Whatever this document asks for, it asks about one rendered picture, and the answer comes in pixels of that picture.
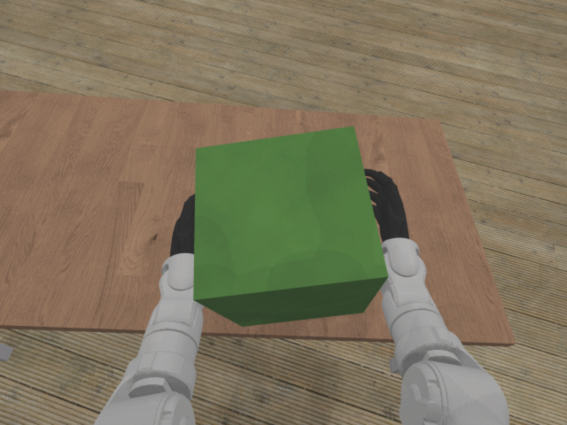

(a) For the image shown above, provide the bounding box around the robot right hand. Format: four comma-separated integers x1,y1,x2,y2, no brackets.
364,169,409,241

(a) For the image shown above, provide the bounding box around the robot left forearm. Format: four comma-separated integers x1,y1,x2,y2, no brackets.
94,253,204,425

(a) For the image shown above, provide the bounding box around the table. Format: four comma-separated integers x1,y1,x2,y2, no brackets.
0,89,516,374

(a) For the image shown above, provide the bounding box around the robot right forearm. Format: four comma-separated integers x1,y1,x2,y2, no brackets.
380,238,509,414

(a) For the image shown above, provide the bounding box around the carton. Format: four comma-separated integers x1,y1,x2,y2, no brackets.
193,126,388,327

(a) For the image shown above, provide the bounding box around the robot left upper arm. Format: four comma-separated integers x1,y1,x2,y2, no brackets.
95,391,196,425

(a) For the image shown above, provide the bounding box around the robot right upper arm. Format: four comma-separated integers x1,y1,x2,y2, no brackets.
399,360,509,425

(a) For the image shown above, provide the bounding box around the robot left hand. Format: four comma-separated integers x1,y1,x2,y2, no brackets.
170,194,195,257

